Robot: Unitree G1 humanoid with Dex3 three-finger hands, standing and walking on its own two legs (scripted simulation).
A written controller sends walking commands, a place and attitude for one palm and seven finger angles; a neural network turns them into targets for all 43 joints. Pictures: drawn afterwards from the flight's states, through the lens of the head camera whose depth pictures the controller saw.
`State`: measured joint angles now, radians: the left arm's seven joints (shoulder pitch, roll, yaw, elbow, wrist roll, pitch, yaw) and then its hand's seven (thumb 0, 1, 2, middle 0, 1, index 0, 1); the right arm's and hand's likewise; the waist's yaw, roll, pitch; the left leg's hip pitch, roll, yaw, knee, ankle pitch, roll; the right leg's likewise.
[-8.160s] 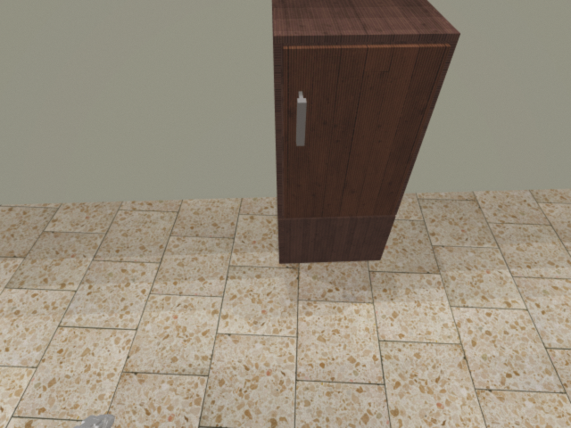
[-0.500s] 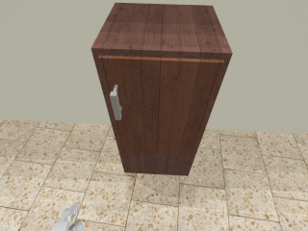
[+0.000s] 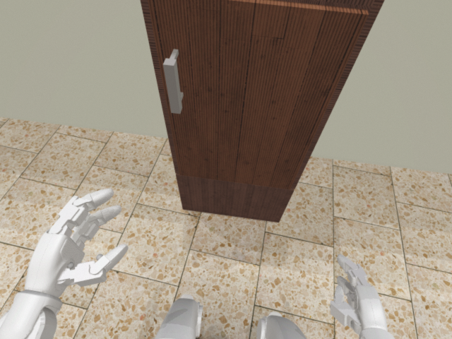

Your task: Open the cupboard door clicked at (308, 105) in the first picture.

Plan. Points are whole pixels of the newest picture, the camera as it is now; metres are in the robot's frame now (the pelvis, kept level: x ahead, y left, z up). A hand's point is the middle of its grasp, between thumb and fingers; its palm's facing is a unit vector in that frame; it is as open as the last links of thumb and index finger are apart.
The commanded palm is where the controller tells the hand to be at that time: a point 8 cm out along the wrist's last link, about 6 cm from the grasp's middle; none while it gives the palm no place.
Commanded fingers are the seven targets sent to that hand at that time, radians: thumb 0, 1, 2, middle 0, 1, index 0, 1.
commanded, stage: raise the hand with hooked fingers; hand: left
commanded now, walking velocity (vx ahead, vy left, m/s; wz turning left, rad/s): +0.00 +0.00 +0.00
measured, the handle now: (175, 82) +0.61 +0.18 +0.07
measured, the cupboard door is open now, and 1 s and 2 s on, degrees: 0 0 0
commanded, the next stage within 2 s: move the hooked fingers beside the handle in 1.48 s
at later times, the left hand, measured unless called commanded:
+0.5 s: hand (74, 224) +0.26 +0.27 +0.06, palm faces -0.03 -1.00 -0.05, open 12.7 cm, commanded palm +0.24 +0.33 +0.08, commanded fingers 0.00 -0.43 0.33 -0.29 -1.15 -0.29 -1.15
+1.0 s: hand (53, 188) +0.31 +0.31 +0.09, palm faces -0.02 -1.00 -0.05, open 14.0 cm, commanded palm +0.28 +0.36 +0.09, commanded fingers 0.00 -0.50 0.30 -0.30 -1.20 -0.30 -1.20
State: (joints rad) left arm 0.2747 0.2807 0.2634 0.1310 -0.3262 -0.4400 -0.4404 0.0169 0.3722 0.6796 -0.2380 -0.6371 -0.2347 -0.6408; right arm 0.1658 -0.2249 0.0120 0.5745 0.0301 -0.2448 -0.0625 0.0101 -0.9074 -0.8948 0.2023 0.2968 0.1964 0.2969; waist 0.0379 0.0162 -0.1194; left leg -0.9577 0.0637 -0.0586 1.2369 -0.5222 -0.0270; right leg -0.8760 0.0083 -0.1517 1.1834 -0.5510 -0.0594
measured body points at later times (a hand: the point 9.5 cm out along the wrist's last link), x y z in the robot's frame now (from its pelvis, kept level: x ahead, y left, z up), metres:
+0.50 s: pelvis +0.01 +0.04 +0.02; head +0.08 +0.06 +0.47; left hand +0.26 +0.32 +0.07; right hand +0.16 -0.22 -0.05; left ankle +0.04 +0.13 -0.64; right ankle +0.02 -0.09 -0.64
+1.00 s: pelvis +0.02 +0.04 +0.03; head +0.09 +0.06 +0.48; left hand +0.30 +0.37 +0.09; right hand +0.17 -0.21 -0.04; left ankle +0.04 +0.13 -0.64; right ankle +0.02 -0.09 -0.64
